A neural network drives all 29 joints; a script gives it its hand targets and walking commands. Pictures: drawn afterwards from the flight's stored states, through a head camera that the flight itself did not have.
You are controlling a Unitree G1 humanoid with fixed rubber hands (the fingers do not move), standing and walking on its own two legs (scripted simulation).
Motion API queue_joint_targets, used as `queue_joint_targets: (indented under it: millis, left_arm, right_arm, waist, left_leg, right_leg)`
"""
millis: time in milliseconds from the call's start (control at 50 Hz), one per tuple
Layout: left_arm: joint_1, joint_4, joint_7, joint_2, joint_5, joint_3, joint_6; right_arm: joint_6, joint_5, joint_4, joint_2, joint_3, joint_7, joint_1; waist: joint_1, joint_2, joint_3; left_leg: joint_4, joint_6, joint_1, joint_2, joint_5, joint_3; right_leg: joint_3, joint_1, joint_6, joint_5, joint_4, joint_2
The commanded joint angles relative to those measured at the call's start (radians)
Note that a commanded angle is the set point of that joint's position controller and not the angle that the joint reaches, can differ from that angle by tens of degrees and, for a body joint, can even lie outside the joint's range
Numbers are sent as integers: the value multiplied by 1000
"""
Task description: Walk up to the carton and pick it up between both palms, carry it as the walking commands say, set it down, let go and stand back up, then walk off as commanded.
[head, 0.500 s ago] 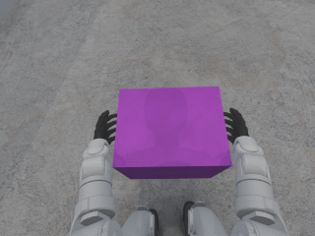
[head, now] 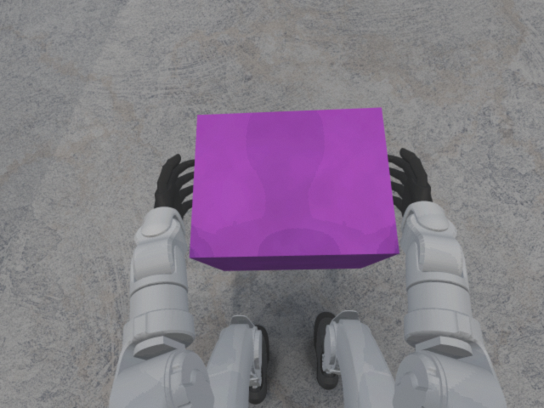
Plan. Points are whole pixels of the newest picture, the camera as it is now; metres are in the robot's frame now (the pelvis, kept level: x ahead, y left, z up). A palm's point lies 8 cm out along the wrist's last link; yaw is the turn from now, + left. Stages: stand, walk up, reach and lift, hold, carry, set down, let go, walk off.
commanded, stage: set down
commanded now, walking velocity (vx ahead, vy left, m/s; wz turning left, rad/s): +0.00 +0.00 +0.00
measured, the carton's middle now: (290, 202) +0.43 +0.01 -0.14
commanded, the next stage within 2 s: none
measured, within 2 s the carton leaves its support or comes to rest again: neither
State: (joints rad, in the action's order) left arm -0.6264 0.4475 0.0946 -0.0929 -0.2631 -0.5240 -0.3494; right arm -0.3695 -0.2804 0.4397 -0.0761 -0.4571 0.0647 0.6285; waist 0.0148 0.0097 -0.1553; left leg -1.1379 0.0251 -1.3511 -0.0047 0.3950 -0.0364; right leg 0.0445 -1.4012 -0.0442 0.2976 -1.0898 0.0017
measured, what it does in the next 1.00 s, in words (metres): lowers itself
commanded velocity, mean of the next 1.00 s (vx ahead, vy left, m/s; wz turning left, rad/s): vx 0.00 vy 0.00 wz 0.00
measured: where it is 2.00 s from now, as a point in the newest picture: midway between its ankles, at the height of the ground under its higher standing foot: (291, 370)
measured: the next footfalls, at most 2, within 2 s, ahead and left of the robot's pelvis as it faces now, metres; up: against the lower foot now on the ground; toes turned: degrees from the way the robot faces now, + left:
none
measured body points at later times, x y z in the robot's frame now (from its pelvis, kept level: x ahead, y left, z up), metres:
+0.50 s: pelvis -0.02 +0.01 -0.08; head +0.22 +0.00 +0.30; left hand +0.43 +0.19 -0.16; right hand +0.44 -0.18 -0.16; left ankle +0.05 +0.11 -0.63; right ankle +0.09 -0.10 -0.63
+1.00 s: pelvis -0.03 +0.00 -0.15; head +0.25 -0.01 +0.20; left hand +0.45 +0.19 -0.25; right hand +0.47 -0.17 -0.26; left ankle +0.05 +0.11 -0.63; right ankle +0.09 -0.10 -0.63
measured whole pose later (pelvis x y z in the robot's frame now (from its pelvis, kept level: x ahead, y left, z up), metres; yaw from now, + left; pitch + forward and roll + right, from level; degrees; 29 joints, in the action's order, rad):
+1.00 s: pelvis -0.03 +0.00 -0.15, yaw +2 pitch +47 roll +1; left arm -0.95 0.60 0.00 0.02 -0.16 -0.50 -0.34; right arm -0.36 -0.17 0.65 0.11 -0.41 0.01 0.98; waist 0.02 0.02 -0.17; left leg -1.70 0.03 -2.01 -0.02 0.52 -0.04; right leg 0.05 -2.06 -0.05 0.42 -1.66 0.03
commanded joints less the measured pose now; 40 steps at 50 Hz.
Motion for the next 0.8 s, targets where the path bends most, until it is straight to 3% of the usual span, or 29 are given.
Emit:
queue_joint_targets:
  millis: [0,420,780]
  left_arm:
    - [-521,85,287,-865,167,615,2]
    - [-709,143,227,-846,218,614,0]
    - [-854,177,200,-787,241,571,8]
  right_arm:
    - [18,175,73,-865,600,271,508]
    - [19,226,144,-786,571,257,700]
    - [29,252,183,-728,545,229,851]
  waist:
    - [0,-22,-783]
    - [-7,-26,-913]
    - [-3,-36,-976]
  left_leg:
    - [72,3,169,-111,-212,62]
    - [-148,-14,-25,-129,-145,48]
    - [-320,-18,-208,-142,-115,31]
  right_leg:
    - [-107,566,16,-223,8,-114]
    - [-58,247,21,-109,-229,-127]
    - [-49,113,24,-98,-401,-124]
